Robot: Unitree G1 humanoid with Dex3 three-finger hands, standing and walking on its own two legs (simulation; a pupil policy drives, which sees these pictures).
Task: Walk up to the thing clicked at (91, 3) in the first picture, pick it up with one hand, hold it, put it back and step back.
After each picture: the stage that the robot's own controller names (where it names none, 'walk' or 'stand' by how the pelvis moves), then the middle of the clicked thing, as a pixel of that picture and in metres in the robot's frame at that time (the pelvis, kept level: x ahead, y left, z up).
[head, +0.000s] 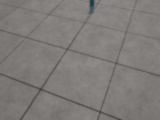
stand; (91, 4) +2.17 -0.18 -0.66
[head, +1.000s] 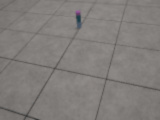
walk; (78, 19) +2.03 +0.16 -0.63
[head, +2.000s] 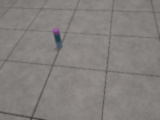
walk; (57, 38) +1.43 +0.35 -0.65
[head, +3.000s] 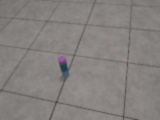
walk; (64, 67) +0.97 +0.25 -0.65
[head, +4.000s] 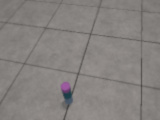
walk; (67, 93) +0.62 +0.18 -0.63
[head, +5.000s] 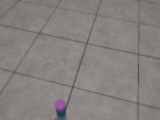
stand; (61, 111) +0.48 +0.14 -0.64
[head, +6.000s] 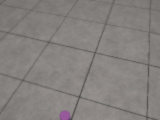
stand; out of the picture +0.45 +0.13 -0.65
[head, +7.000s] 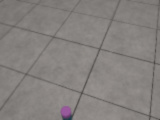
stand; (67, 117) +0.45 +0.13 -0.64
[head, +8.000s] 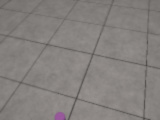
stand; out of the picture +0.45 +0.18 -0.66
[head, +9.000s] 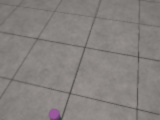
stand; (56, 119) +0.43 +0.20 -0.65
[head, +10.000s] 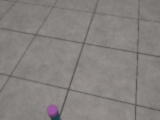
stand; (54, 115) +0.44 +0.22 -0.64
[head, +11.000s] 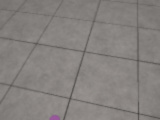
stand; out of the picture +0.41 +0.20 -0.65
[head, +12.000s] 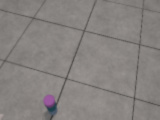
go down; (51, 105) +0.44 +0.19 -0.61
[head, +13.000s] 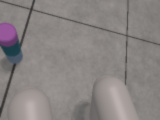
go down; (11, 46) +0.51 +0.23 -0.24
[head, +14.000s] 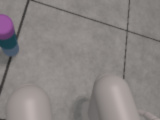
close in; (6, 39) +0.51 +0.23 -0.24
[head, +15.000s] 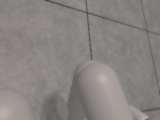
close in; out of the picture +0.50 +0.27 -0.17
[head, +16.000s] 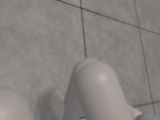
lift; out of the picture +0.48 +0.27 -0.17
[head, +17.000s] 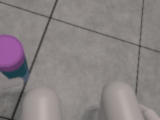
lift; (14, 65) +0.36 +0.22 -0.02
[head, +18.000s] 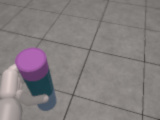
hold; (40, 84) +0.31 +0.14 +0.09
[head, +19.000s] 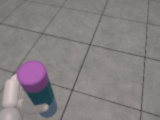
hold; (41, 94) +0.30 +0.14 +0.04
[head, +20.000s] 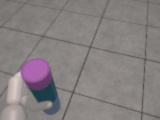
hold; (45, 91) +0.31 +0.13 +0.05
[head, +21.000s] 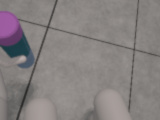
crouch; (16, 46) +0.45 +0.18 -0.03
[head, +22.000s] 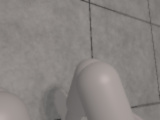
lower; out of the picture +0.46 +0.26 -0.17
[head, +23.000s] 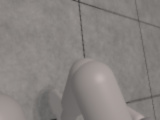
lower; out of the picture +0.47 +0.26 -0.17
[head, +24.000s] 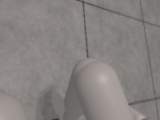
lower; out of the picture +0.46 +0.27 -0.17
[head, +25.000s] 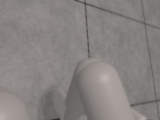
lower; out of the picture +0.46 +0.28 -0.17
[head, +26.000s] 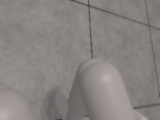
loosen; out of the picture +0.45 +0.23 -0.16
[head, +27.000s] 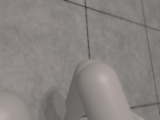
withdraw; out of the picture +0.46 +0.24 -0.18
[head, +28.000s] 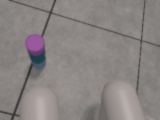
walk; (37, 54) +0.48 +0.18 -0.25
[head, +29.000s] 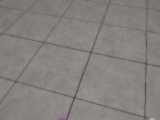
stand; out of the picture +0.40 +0.13 -0.59
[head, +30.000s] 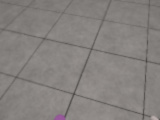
stand; out of the picture +0.41 +0.15 -0.60
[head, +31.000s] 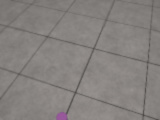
stand; out of the picture +0.42 +0.14 -0.62
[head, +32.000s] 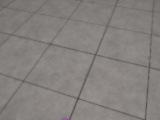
walk; out of the picture +0.41 +0.15 -0.66
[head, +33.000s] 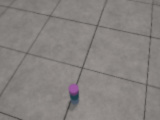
walk; (74, 94) +0.53 +0.08 -0.64
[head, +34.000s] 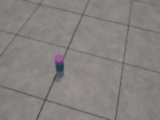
walk; (59, 66) +0.81 +0.14 -0.64
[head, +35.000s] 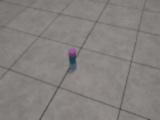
stand; (72, 59) +1.06 +0.12 -0.64
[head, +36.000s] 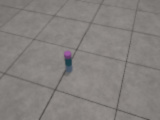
stand; (68, 62) +1.06 +0.14 -0.66
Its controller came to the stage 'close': yes
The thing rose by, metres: 0.68
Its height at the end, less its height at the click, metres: +0.00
